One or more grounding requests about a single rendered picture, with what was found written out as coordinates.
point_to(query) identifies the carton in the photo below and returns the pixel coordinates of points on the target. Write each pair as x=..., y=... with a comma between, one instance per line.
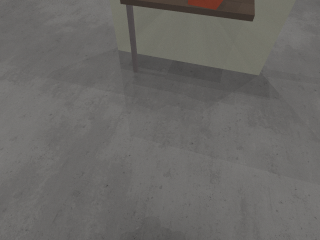
x=210, y=4

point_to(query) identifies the table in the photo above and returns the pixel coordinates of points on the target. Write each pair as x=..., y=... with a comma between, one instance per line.
x=231, y=9

